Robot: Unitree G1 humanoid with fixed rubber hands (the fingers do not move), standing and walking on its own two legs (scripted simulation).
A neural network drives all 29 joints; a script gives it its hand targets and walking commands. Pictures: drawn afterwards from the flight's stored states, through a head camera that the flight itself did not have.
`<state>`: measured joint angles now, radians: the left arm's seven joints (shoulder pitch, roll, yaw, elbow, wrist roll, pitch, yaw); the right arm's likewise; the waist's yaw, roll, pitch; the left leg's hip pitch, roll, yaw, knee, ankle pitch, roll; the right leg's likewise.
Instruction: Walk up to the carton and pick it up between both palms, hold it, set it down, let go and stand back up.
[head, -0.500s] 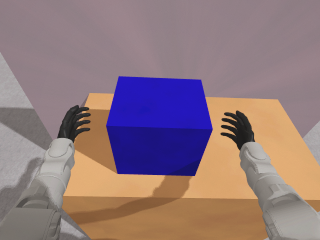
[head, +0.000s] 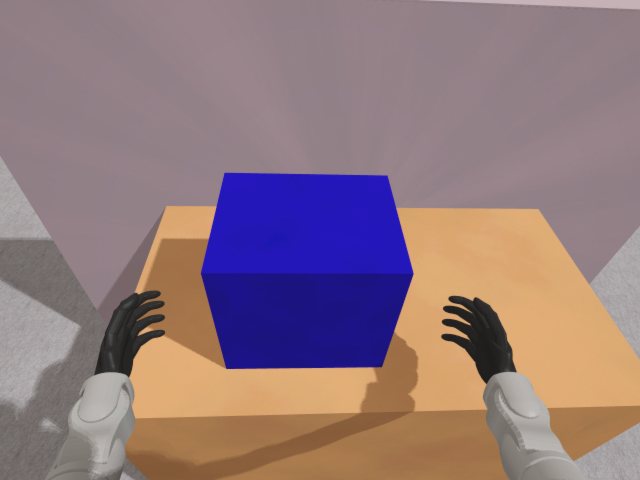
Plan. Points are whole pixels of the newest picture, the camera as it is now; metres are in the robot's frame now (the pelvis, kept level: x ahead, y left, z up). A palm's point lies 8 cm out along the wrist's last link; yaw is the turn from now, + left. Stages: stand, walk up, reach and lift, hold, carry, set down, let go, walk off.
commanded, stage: set down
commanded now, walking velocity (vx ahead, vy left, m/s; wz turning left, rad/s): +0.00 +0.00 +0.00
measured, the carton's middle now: (305, 273) +0.44 +0.02 +0.00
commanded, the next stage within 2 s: let go in 1.18 s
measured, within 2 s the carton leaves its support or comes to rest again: neither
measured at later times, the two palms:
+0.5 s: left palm (122, 417) +0.23 +0.24 -0.03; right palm (497, 427) +0.22 -0.22 -0.03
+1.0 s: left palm (125, 443) +0.21 +0.24 -0.05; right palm (495, 451) +0.20 -0.22 -0.05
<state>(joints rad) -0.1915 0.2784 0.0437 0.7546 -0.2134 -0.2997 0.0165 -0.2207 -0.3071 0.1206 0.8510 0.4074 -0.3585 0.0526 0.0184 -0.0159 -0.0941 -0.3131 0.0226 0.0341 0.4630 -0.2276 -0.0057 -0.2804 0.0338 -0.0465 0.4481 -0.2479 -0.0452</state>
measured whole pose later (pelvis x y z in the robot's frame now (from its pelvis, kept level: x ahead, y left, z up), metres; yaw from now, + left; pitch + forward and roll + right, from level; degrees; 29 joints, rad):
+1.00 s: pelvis +0.01 +0.01 +0.01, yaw -1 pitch -2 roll +0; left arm 0.12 0.22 0.01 0.56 -0.06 -0.04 0.01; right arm 0.08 -0.22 0.00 0.72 0.09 -0.23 0.02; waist 0.01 0.00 0.02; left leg -0.11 0.01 0.04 0.36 -0.21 0.00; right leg -0.08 0.03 -0.02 0.34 -0.22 -0.03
